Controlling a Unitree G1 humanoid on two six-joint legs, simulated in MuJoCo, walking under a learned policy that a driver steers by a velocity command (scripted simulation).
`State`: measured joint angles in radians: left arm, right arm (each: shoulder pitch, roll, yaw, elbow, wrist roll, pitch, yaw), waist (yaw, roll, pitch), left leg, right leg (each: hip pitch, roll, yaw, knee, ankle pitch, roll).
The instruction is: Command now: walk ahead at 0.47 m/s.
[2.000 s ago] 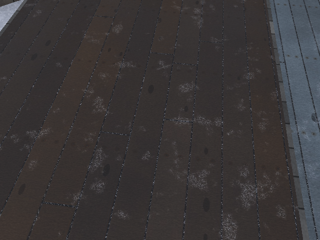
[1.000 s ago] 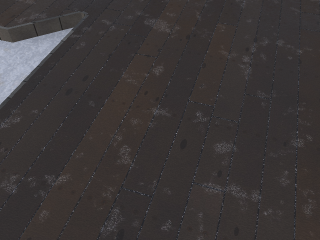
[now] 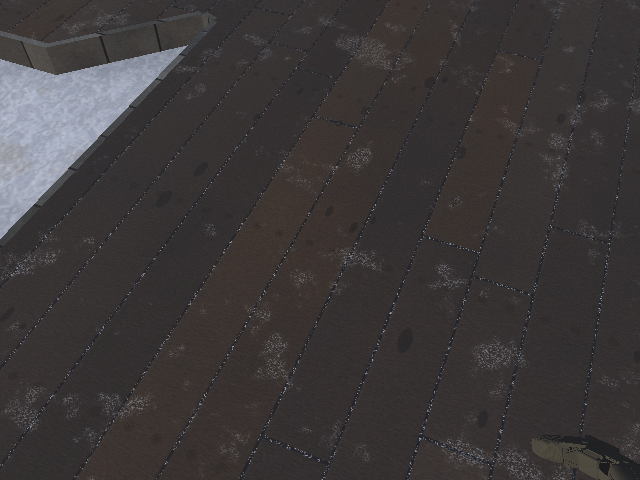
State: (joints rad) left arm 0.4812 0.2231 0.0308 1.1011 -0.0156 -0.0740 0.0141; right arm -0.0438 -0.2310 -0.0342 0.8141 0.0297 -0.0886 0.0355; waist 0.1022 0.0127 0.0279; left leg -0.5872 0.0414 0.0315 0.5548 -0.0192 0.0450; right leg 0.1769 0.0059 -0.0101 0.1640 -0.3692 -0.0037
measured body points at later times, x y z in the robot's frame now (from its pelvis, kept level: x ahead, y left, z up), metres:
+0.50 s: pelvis +0.28 +0.03 +0.01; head +0.30 +0.02 +0.46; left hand +0.47 +0.27 -0.09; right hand +0.25 -0.24 -0.13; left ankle +0.18 +0.12 -0.73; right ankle +0.48 -0.13 -0.68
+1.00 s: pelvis +0.56 -0.02 +0.02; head +0.58 -0.02 +0.47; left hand +0.55 +0.24 -0.12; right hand +0.74 -0.27 -0.09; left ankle +0.76 +0.15 -0.67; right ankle +0.50 -0.11 -0.73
